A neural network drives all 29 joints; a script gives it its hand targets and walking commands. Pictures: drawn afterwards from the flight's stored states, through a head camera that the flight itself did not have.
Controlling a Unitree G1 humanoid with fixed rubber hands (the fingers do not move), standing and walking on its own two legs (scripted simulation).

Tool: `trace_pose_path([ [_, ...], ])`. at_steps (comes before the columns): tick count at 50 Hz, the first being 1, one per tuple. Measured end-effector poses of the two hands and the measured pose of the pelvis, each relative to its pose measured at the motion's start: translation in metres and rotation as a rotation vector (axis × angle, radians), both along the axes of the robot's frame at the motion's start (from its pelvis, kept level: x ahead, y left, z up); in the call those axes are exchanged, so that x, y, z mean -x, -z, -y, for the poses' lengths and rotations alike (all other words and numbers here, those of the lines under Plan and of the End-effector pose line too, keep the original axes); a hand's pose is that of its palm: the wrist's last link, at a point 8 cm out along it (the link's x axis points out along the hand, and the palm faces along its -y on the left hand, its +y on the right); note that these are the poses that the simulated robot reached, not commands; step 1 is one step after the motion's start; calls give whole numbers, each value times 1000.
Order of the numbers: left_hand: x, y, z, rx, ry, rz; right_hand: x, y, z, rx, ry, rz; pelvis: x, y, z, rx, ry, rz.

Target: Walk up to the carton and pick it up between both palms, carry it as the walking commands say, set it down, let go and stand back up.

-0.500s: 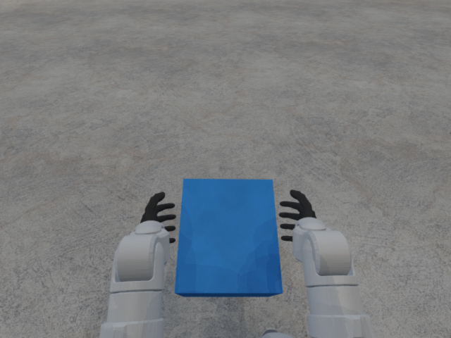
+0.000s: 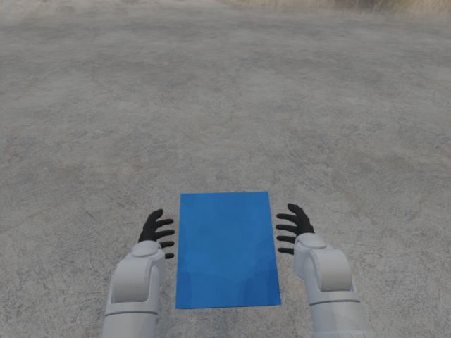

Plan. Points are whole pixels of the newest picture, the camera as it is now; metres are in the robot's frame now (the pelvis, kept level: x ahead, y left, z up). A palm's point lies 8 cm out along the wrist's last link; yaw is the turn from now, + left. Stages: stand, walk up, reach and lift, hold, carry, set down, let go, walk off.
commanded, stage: carry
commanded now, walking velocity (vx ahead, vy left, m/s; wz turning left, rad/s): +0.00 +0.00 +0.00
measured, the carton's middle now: (226, 251) +0.34 +0.00 -0.03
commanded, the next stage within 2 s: none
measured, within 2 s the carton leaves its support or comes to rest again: neither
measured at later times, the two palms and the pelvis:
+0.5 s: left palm (140, 291) +0.24 +0.15 +0.01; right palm (293, 282) +0.24 -0.12 +0.01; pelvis -0.05 +0.01 -0.02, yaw +2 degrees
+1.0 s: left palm (147, 312) +0.20 +0.13 +0.02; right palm (310, 299) +0.20 -0.14 +0.02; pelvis -0.08 -0.01 -0.02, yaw +2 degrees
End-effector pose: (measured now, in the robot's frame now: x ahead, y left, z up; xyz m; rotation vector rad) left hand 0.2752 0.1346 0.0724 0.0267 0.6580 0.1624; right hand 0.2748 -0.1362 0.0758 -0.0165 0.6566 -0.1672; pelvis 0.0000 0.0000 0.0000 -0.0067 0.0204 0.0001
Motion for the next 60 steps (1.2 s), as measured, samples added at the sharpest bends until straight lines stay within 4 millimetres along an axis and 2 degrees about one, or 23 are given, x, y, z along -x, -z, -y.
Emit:
trace_pose_path([
  [7,5,21,-9,-13,-1,-47,6,21,-10,24,-11,-46,15,5,-8,6,-4,-3],
  [18,29,39,-20,-10,-26,-28,21,48,-19,5,-52,-27,39,16,-8,3,-20,24],
  [23,37,57,-20,-31,4,-49,32,63,-19,42,-67,-48,44,23,-9,18,-25,37],
  [27,45,58,-19,-36,23,-34,43,59,-18,31,-49,-32,50,22,-13,18,-24,33],
  [33,55,35,-20,-5,-17,17,48,40,-18,-22,-43,23,60,19,-10,-5,-13,36],
  [37,58,43,-18,-28,-21,-42,45,53,-18,19,-87,-38,64,16,-2,-9,-28,37],
  [41,64,57,-14,-36,-16,-65,53,65,-13,48,-101,-61,69,17,3,-5,-39,35],
  [47,75,54,-3,-39,11,-16,69,56,-2,25,-69,-12,79,17,7,-6,-36,26],
  [53,80,60,3,-41,7,-64,73,65,5,31,-90,-59,86,12,18,-24,-43,21],
  [60,92,53,13,-38,2,-28,80,57,14,39,-97,-22,98,11,28,-17,-50,21],
])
